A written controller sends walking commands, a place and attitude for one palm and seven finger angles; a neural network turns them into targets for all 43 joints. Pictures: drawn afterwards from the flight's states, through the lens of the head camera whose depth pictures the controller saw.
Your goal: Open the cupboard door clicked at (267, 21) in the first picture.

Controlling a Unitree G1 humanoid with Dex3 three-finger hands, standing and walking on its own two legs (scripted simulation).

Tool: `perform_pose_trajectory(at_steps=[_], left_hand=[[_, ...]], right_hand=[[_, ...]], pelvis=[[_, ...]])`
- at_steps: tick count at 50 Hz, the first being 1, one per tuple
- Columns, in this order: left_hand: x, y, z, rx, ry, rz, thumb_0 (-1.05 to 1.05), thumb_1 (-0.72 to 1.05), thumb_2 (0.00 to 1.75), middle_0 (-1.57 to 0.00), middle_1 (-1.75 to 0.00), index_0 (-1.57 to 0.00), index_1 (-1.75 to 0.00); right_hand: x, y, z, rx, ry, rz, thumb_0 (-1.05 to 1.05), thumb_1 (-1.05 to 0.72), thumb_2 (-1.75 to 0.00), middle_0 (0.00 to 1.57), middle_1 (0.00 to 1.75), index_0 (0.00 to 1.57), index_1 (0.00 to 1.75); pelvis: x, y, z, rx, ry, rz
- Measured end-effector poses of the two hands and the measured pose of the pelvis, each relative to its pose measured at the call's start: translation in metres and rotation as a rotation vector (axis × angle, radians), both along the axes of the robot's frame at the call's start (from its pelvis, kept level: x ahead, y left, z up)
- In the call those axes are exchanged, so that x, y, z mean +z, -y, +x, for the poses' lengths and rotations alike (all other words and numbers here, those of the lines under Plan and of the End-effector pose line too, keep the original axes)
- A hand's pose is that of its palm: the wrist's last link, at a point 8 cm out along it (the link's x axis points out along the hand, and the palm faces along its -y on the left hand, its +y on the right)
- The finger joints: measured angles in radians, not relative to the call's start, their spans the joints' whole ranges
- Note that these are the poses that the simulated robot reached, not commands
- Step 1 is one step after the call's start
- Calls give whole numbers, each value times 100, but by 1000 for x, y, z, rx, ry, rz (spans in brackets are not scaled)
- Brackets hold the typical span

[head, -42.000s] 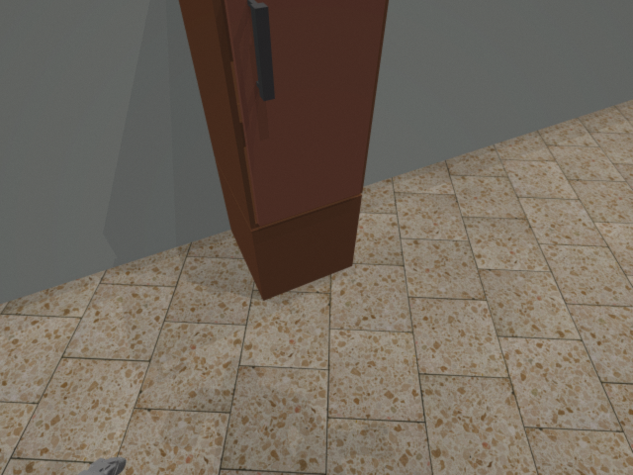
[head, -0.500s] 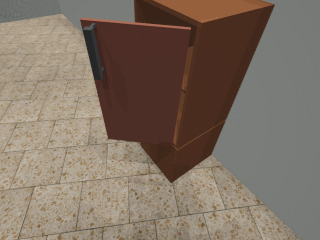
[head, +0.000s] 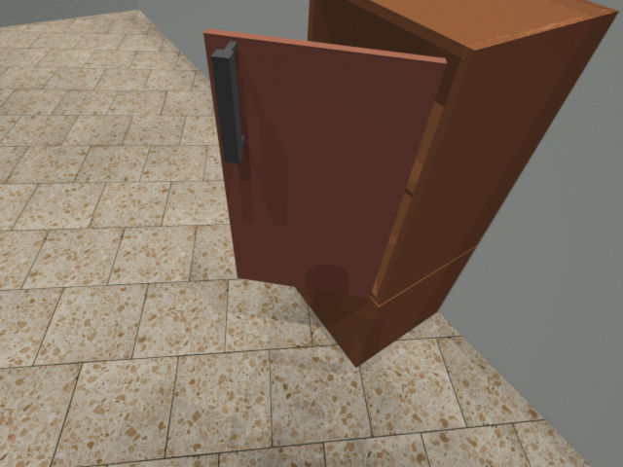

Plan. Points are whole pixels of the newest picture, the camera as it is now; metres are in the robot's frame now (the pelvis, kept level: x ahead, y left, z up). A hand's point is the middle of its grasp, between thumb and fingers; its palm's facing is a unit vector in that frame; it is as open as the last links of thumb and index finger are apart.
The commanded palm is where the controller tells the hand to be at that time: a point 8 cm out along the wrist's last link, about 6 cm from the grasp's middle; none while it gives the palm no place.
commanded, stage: come to a stop and stand still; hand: left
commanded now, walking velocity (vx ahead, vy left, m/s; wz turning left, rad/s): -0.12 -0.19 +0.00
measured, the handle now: (233, 105) +0.57 +0.18 +0.17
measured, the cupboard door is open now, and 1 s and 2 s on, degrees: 48 48 48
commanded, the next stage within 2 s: look again from close up in 0.88 s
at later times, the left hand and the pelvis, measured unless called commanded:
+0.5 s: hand out of the picture +0.03 +0.17 -0.16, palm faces -0.03 -0.98 -0.21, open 7.3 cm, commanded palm none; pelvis -0.01 +0.00 +0.02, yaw -2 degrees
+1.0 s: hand out of the picture -0.04 +0.11 -0.16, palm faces +0.02 -0.99 -0.10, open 7.4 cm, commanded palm none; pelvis +0.00 -0.02 +0.02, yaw -1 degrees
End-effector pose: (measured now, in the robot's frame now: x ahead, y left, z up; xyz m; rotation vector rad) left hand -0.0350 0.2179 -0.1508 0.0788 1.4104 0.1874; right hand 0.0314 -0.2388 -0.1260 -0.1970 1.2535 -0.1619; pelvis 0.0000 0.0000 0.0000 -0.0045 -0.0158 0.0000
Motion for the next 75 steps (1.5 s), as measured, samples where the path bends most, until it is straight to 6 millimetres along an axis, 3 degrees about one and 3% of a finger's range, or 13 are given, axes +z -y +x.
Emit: perform_pose_trajectory(at_steps=[4, 9, 13, 17, 24, 32, 39, 51, 56, 63, 69, 75], left_hand=[[3, -17, 19, -39, -14, 11, 1, 91, 90, -20, -30, -19, -29], [14, -23, 50, -76, 39, 11, 1, 91, 90, -20, -30, -19, -29], [18, -21, 68, -102, 73, 16, 1, 91, 90, -20, -30, -19, -29], [22, -20, 76, -116, 101, 37, 1, 93, 90, -20, -30, -19, -29], [27, -5, 62, -129, 105, 49, 1, 93, 90, -20, -30, -19, -29], [23, 15, 38, -115, 45, 8, 1, 93, 90, -20, -30, -19, -29], [21, 36, 15, -85, -5, -34, 1, 92, 90, -20, -30, -19, -29], [19, 55, -6, -64, -51, -65, 1, 91, 90, -20, -30, -19, -29], [16, 41, -3, -66, -31, -44, 1, 91, 90, -20, -30, -20, -29], [15, 11, 20, -72, 41, -3, 1, 91, 90, -20, -30, -19, -29], [18, -8, 37, -83, 85, 16, 1, 91, 90, -20, -30, -19, -29], [18, -16, 41, -91, 91, 10, 0, 91, 90, -20, -30, -19, -29]], right_hand=[[9, -14, 22, -10, 54, -12, 1, -92, -90, 20, 30, 20, 30], [15, -28, 34, -25, 77, -3, 0, -93, -90, 20, 30, 20, 30], [13, -28, 31, -47, 71, 6, 0, -93, -90, 21, 30, 20, 30], [5, -22, 16, -66, 42, 19, -1, -93, -90, 21, 30, 20, 30], [-2, -10, -27, -103, -56, 47, 0, -93, -90, 20, 30, 20, 30], [1, -18, -78, -119, -193, 82, 0, -91, -90, 20, 30, 20, 30], [2, -28, -96, -121, -254, 110, 0, -91, -90, 20, 30, 20, 30], [-1, -30, -66, -84, -197, 112, 0, -91, -90, 20, 30, 20, 30], [-3, -21, -51, -78, -130, 75, 2, -92, -90, 20, 30, 20, 30], [-1, -19, -33, -53, -71, 41, 2, -93, -90, 20, 30, 20, 30], [4, -23, -26, -39, -53, 27, 1, -93, -90, 20, 30, 20, 30], [9, -28, -24, -34, -54, 20, 1, -93, -90, 20, 30, 20, 30]], pelvis=[[5, -10, 6, -24, -6, 10], [15, -17, 8, -34, -8, 3], [16, -17, 5, -42, -7, 1], [14, -12, -1, -45, -9, 6], [15, 2, -8, -37, -4, 4], [20, 14, -6, -30, -2, 2], [22, 19, -4, -24, 1, 3], [20, 19, 1, -23, -5, -14], [15, 10, 1, -7, 8, -18], [13, -1, 0, -4, 4, -11], [15, -9, 0, -7, -2, -10], [16, -16, 0, -7, -4, -11]])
